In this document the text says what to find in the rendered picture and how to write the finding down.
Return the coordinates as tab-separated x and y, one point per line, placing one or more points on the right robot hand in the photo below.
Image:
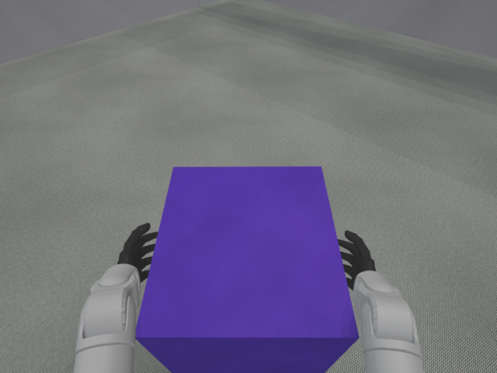
359	259

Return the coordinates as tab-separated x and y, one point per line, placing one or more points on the carton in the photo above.
247	274

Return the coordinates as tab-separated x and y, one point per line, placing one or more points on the left robot forearm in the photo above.
107	325

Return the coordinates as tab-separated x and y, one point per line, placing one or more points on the left robot hand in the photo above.
133	251

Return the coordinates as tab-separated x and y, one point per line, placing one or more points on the right robot forearm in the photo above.
389	334

